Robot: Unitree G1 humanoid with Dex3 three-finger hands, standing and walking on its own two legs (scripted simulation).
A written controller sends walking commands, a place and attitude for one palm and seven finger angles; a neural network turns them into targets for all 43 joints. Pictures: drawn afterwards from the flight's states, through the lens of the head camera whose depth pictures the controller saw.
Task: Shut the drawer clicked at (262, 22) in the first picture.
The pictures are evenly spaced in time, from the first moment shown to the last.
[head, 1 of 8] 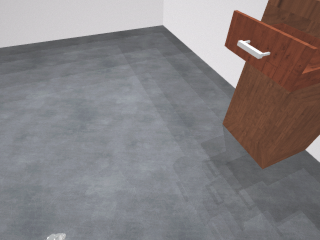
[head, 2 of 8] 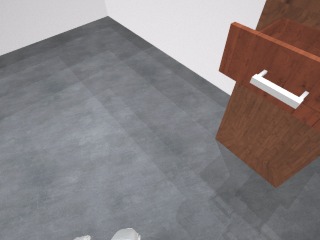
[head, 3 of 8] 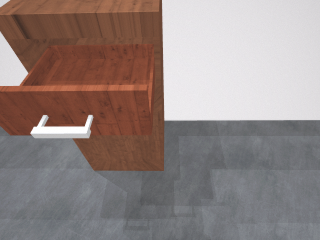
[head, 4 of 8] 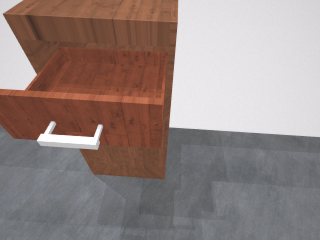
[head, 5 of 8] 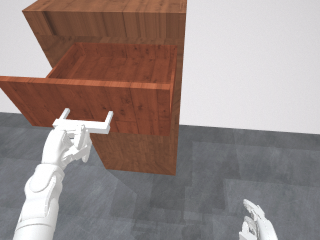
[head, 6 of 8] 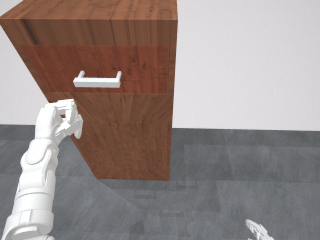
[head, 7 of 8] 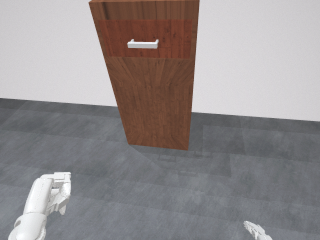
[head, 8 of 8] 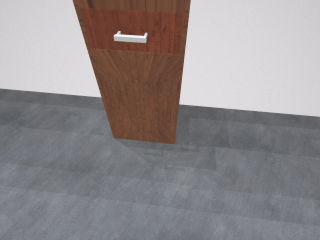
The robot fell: no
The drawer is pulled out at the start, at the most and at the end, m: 0.24 0.24 0.00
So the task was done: yes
